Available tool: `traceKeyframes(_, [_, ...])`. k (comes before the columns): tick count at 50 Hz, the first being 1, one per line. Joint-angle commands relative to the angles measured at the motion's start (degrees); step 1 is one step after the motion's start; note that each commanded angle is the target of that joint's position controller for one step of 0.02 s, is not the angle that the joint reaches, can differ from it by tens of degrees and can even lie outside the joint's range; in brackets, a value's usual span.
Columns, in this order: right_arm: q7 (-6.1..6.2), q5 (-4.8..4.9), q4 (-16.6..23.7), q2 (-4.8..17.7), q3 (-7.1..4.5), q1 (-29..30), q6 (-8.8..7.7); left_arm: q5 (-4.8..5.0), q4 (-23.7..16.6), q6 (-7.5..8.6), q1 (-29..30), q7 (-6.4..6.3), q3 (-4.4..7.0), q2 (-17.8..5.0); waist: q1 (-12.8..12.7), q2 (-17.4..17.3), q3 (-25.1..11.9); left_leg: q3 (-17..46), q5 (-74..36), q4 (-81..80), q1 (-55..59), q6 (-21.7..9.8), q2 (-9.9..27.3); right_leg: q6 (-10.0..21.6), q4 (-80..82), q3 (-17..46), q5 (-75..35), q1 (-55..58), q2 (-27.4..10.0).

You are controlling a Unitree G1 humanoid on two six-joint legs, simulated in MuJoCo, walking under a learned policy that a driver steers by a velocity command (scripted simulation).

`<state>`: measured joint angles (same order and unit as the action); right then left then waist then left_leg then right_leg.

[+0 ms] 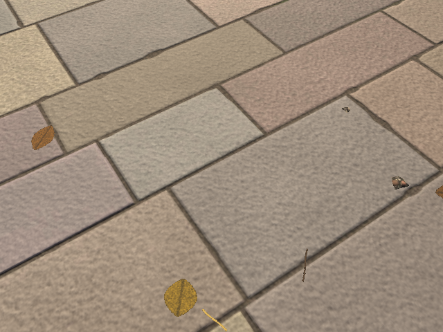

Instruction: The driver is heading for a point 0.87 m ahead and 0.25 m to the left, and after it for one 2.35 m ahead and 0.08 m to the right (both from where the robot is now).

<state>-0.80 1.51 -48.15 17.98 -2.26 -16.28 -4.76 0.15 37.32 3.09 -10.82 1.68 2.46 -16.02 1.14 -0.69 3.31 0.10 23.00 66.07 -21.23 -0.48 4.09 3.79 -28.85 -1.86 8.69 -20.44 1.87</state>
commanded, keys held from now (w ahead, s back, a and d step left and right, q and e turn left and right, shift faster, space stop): w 0.02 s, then w+q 0.74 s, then w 0.24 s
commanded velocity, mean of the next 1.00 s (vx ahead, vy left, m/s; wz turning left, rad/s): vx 0.50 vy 0.00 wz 0.37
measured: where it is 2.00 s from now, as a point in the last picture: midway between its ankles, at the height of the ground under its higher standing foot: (142, 172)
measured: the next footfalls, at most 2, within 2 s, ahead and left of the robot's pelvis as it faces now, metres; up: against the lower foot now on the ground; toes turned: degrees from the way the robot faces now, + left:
left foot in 0.40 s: +0.39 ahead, +0.16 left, +0.00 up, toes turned +11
right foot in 0.88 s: +0.71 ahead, +0.05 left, +0.00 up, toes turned +28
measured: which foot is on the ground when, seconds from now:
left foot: up 0.00-0.38, down 0.40-0.90, up 0.92-1.00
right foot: down 0.00-0.42, up 0.44-0.86, down 0.88-1.00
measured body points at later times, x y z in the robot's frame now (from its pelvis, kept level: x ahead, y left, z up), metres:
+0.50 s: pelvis +0.28 +0.07 -0.01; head +0.33 +0.09 +0.44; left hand +0.30 +0.36 -0.13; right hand +0.50 -0.16 -0.10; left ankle +0.35 +0.16 -0.73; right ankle +0.15 -0.09 -0.64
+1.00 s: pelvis +0.58 +0.10 +0.00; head +0.60 +0.11 +0.45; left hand +0.60 +0.41 -0.09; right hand +0.77 -0.12 -0.12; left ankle +0.43 +0.17 -0.65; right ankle +0.67 +0.03 -0.73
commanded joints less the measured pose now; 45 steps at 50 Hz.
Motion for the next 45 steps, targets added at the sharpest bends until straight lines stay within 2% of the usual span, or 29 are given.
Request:
traceKeyframes(1, [0.02, -0.39, 4.36, 5.40, -1.34, 0.17, -0.60, -0.66, -1.87, 1.50, -3.49, -0.20, 2.23, -6.87, -1.03, 5.64, -7.13, 3.45, -6.15, -0.14, -13.62, 0.41, 4.51, 11.63, 16.13, 18.78, -12.10, 15.98, -15.54])
traceKeyframes(3, [-0.10, -0.41, 3.74, 3.80, -0.98, -0.30, 0.65, -0.23, -0.60, 2.40, -2.90, -0.38, 2.39, -6.85, 0.02, 4.51, -5.19, 3.23, -8.13, -3.42, -13.65, 1.74, 4.86, 11.79, 18.96, 13.74, -14.16, 13.12, -15.33])
traceKeyframes(5, [0.07, -0.52, 4.70, 3.16, -0.78, 3.33, 1.34, -0.57, 0.88, 2.92, -3.54, -0.81, 2.67, -7.45, -0.77, 3.45, -2.55, 3.71, -13.72, -8.79, -16.53, 2.51, 4.82, 10.83, 20.92, 9.54, -13.98, 12.33, -14.63])
traceKeyframes(8, [-0.49, -0.35, 5.78, 2.17, -0.40, 7.69, 1.15, -0.90, 2.36, 3.10, -4.35, -1.28, 2.79, -8.21, -2.49, 3.43, -0.76, 3.75, -24.75, -19.84, -15.50, 2.08, 3.00, 8.27, 22.35, 3.04, -11.92, 12.21, -12.92])
traceKeyframes(10, [-0.97, -0.30, 6.97, 1.72, -0.12, 11.23, 0.87, -0.72, 3.44, 3.15, -5.40, -1.51, 2.99, -9.07, -4.00, 3.28, 0.42, 2.34, -29.18, -25.51, -14.35, 1.43, 1.81, 7.31, 23.28, 0.58, -10.76, 13.04, -13.30])
traceKeyframes(13, [-1.82, -0.27, 9.12, 1.75, -0.02, 15.29, 0.72, -0.08, 5.65, 2.59, -7.84, -1.70, 3.30, -9.66, -5.55, 2.61, 1.83, 1.79, -29.32, -30.30, -16.36, -0.15, 0.99, 6.41, 22.04, -1.36, -11.75, 19.11, -15.29])
traceKeyframes(15, [-2.55, -0.43, 10.54, 2.03, -0.12, 16.79, 0.68, 0.32, 6.63, 1.76, -8.44, -1.95, 3.56, -10.02, -5.59, 2.61, 2.02, 0.88, -25.21, -32.02, -18.12, -1.62, 0.36, 5.52, 19.37, -2.20, -15.66, 24.06, -16.73])
traceKeyframes(16, [-2.92, -0.51, 11.16, 2.30, -0.25, 16.92, 0.69, 0.48, 6.87, 1.26, -8.29, -2.15, 3.72, -10.40, -5.19, 2.99, 1.71, -0.18, -22.28, -32.47, -17.92, -2.46, -0.33, 4.92, 17.26, -2.77, -20.43, 26.02, -17.21])
traceKeyframes(18, [-3.21, -0.65, 11.62, 4.07, -1.20, 13.76, 1.00, 0.48, 6.60, 0.26, -7.14, -2.83, 4.16, -12.02, -2.69, 5.10, -1.90, -3.94, -15.87, -32.05, -11.77, -4.56, -3.82, 3.26, 8.99, -4.66, -40.55, 28.08, -16.91])
traceKeyframes(19, [-3.07, -0.61, 10.58, 5.88, -2.36, 7.89, 1.25, 0.38, 6.31, -0.39, -6.47, -3.26, 4.22, -12.39, 0.72, 5.43, -5.74, -5.64, -14.76, -32.62, -4.00, -5.95, -6.27, 2.02, 0.27, -6.16, -48.50, 27.18, -15.82])
traceKeyframes(20, [-2.40, -0.37, 8.52, 8.94, -4.15, -1.02, 1.48, 0.30, 5.81, -0.73, -6.47, -3.77, 3.80, -11.66, 5.25, 3.80, -10.66, -4.55, -17.26, -34.71, 9.79, -8.12, -7.83, -0.03, -12.45, -7.81, -46.73, 20.77, -13.40])
traceKeyframes(21, [-1.30, -0.47, 7.90, 15.67, -6.22, -8.35, 2.00, -0.84, 3.40, 0.18, -10.56, -3.70, 2.32, -7.73, 5.57, -6.54, -18.01, 17.43, -16.36, -34.53, 32.27, -15.86, 5.19, -3.62, -34.19, -8.36, -23.46, -0.65, -7.98])
traceKeyframes(22, [-1.41, 0.26, 8.93, 15.47, -5.65, -7.09, 1.65, -1.38, 2.57, 2.17, -11.98, -2.64, 0.51, -3.61, 2.83, -12.97, -25.19, 46.58, -7.43, -44.97, 44.08, -24.32, 15.01, -5.77, -49.07, 1.85, 23.86, -17.50, 3.08])
traceKeyframes(23, [-1.39, -0.15, 9.24, 11.16, -4.37, -7.12, 1.40, 0.84, 1.76, 3.93, -6.30, -1.49, 1.72, -8.70, 5.99, -7.88, -22.77, 43.52, -2.79, -48.20, 43.34, -21.35, 13.96, -4.23, -51.97, 9.48, 22.39, -23.82, -0.74])
traceKeyframes(24, [-1.17, -0.39, 9.32, 9.16, -3.90, -4.90, 1.14, 2.09, 0.21, 4.88, -2.24, -1.10, 1.61, -9.16, 5.40, -4.73, -15.23, 35.40, -4.67, -48.73, 36.09, -18.90, 12.00, -3.09, -48.97, 8.29, 17.73, -25.63, -3.24])
traceKeyframes(25, [-1.06, -0.44, 9.84, 8.09, -3.55, -1.46, 1.05, 1.07, -0.11, 5.29, -0.67, -1.44, 1.49, -8.52, 2.96, 0.26, -9.71, 29.47, -10.43, -49.34, 27.09, -17.32, 9.66, -2.94, -43.08, 7.58, 14.09, -24.00, -5.54])
traceKeyframes(26, [-0.82, -0.86, 10.66, 6.51, -3.03, 1.24, 0.98, -0.32, 0.00, 5.01, -0.61, -1.88, 1.97, -8.96, 0.93, 0.54, -7.16, 25.59, -16.69, -50.49, 20.40, -16.65, 8.08, -3.38, -38.59, 7.39, 11.61, -20.22, -7.12])
traceKeyframes(27, [-0.61, -1.46, 11.57, 6.33, -2.88, 2.67, 1.01, -0.70, -0.11, 4.42, -1.57, -1.89, 2.12, -8.88, -0.68, -1.57, -6.30, 24.31, -21.73, -51.48, 15.76, -17.09, 7.00, -4.10, -36.98, 7.56, 10.63, -16.71, -7.55])
traceKeyframes(29, [-0.15, -1.23, 11.84, 6.47, -3.04, 3.39, 0.95, -1.09, 0.19, 3.29, -3.28, -1.94, 1.94, -7.54, -2.05, -2.02, -5.79, 20.53, -27.20, -52.77, 10.98, -17.37, 5.55, -5.91, -32.38, 6.48, 9.55, -14.30, -7.69])
traceKeyframes(32, [0.91, -0.67, 11.06, 8.47, -3.68, 1.71, 0.99, -1.35, -1.29, 2.56, 1.72, -2.20, 1.09, -5.31, -0.83, -1.68, -3.89, 15.57, -29.10, -53.35, 6.52, -15.56, 2.66, -8.13, -21.02, 4.93, 0.11, -13.59, -6.31])
traceKeyframes(35, [1.58, -0.24, 10.11, 8.76, -3.85, -0.67, 1.65, -0.84, -2.56, 3.00, 8.18, -1.74, 0.42, -3.81, 1.93, -3.35, -3.55, 13.84, -23.13, -52.17, 4.73, -12.52, -0.07, -8.57, -7.99, 4.47, -11.45, -8.79, -3.37])
traceKeyframes(38, [1.84, 0.15, 8.92, 8.78, -3.94, -3.69, 2.29, 0.12, -3.67, 3.62, 12.08, -1.04, 0.80, -5.08, 3.33, -4.22, -3.38, 17.99, -18.70, -49.76, 7.66, -11.60, 1.43, -8.08, -2.01, 5.73, -13.18, -6.81, -1.79])
traceKeyframes(41, [2.02, -0.25, 8.13, 7.62, -3.68, -4.58, 2.55, 0.16, -3.12, 4.36, 10.46, -0.30, 1.57, -6.90, 2.30, -5.79, -3.72, 21.84, -18.48, -45.30, 13.91, -10.39, 4.54, -5.65, 0.77, 6.57, -9.41, -5.63, -2.62])
traceKeyframes(42, [1.95, -0.42, 8.02, 7.47, -3.68, -4.25, 2.67, 0.10, -2.66, 4.60, 8.56, -0.29, 1.87, -7.25, 1.11, -6.58, -3.78, 22.33, -20.65, -43.55, 14.63, -9.87, 4.86, -4.39, 1.70, 5.76, -7.49, -3.27, -2.56])
traceKeyframes(43, [1.79, -0.60, 8.14, 6.46, -3.34, -3.83, 2.71, -0.22, -1.51, 4.83, 4.50, -0.53, 2.51, -8.02, -1.15, -6.48, -5.34, 21.45, -25.43, -39.60, 14.54, -8.80, 3.06, -2.69, 4.00, 4.42, -6.85, 2.66, -1.96])
traceKeyframes(44, [1.50, -1.01, 8.65, 4.08, -2.37, -3.77, 2.53, -1.03, -0.67, 5.12, -1.77, -0.87, 3.28, -9.96, -4.20, -4.52, -11.12, 18.67, -26.19, -29.48, 11.93, -7.08, 0.23, 0.36, 2.85, 7.97, -6.45, 13.69, -6.36])
traceKeyframes(45, [1.46, -0.78, 9.46, 0.98, -1.24, -9.43, 2.06, -1.95, 0.30, 4.98, -8.90, -1.09, 4.52, -14.83, -4.25, 6.37, -19.82, 12.21, -13.62, -11.04, -3.33, -3.16, -6.81, 8.12, 2.60, 25.84, -2.16, 33.97, -17.79])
